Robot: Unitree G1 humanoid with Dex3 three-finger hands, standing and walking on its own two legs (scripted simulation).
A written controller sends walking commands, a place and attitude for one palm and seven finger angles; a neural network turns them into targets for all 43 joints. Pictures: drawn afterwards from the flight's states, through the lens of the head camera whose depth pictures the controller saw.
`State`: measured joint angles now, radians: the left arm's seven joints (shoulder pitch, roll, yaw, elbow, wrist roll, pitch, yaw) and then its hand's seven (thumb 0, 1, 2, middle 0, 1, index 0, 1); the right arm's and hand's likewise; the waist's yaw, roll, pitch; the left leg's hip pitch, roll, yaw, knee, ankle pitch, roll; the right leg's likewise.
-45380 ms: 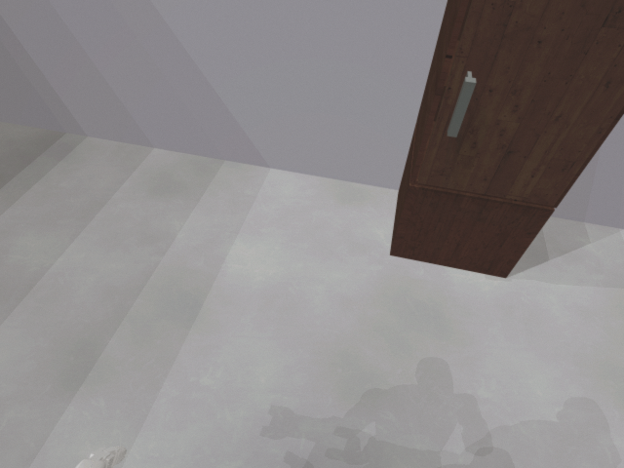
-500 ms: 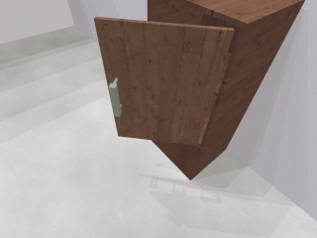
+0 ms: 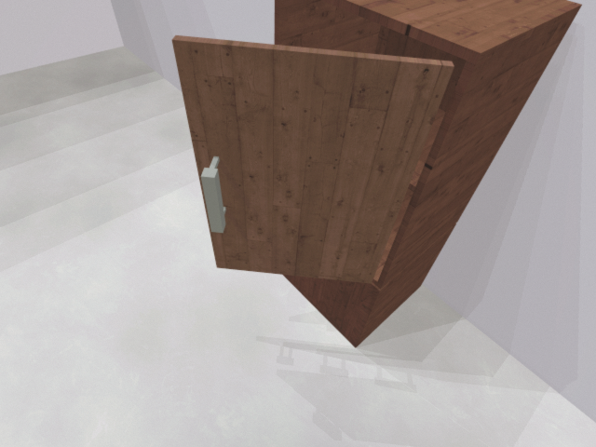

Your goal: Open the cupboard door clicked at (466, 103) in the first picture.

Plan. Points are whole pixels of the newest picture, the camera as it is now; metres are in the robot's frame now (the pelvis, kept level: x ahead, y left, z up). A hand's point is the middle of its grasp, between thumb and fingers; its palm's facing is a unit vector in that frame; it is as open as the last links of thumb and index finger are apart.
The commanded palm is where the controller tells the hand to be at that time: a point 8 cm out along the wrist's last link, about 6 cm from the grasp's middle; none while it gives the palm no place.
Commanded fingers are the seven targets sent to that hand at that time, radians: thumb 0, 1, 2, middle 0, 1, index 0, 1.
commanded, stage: come to a stop and stand still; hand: left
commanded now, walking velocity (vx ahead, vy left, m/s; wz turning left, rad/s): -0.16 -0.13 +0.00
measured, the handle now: (216, 195) +0.57 +0.20 -0.04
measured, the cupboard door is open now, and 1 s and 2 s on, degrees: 43 43 43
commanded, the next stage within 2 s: look again from close up in 0.94 s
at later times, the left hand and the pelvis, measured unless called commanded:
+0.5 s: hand out of the picture +0.08 +0.16 -0.17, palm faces +0.06 -0.98 -0.19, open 7.3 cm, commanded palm none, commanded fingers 0.00 0.90 0.90 -0.20 -0.30 -0.20 -0.30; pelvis +0.00 -0.01 +0.00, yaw +0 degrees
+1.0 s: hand out of the picture -0.01 +0.16 -0.17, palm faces +0.05 -0.97 -0.23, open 7.4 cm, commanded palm none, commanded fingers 0.00 0.90 0.90 -0.20 -0.30 -0.20 -0.30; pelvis +0.00 -0.03 +0.00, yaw +2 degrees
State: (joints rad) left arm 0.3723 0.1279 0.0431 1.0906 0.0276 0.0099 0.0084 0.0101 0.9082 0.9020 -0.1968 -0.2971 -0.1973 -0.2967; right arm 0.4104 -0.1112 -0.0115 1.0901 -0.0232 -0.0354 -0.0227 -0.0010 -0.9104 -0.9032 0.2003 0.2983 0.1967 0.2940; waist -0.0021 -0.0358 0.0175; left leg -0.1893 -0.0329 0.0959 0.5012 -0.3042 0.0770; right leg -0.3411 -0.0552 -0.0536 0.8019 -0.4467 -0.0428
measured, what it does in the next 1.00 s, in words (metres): steps on the spot: right foot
